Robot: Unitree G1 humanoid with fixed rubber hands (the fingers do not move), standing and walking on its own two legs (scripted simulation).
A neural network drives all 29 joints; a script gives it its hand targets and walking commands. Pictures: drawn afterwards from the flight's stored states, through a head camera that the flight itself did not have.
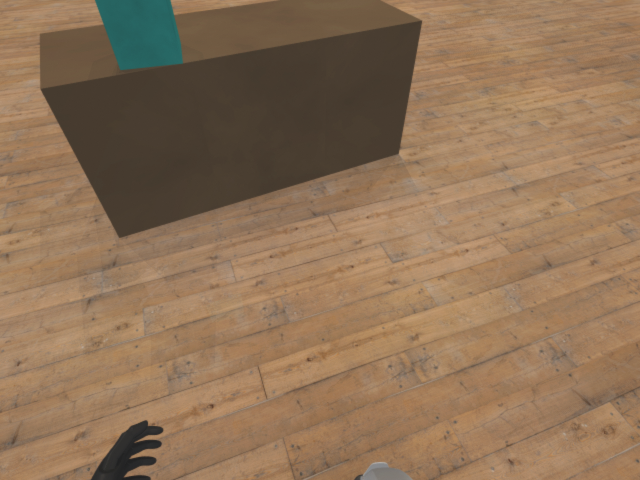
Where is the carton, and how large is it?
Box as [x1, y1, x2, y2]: [95, 0, 182, 69]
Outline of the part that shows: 95,0 120,69 182,63 180,42 170,0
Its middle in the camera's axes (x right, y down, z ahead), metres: -0.61 -0.78 +1.34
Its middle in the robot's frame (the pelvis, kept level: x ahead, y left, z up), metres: +1.59 +0.46 +0.04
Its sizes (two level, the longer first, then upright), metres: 0.210 0.200 0.250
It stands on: a pedestal, 0.68 m high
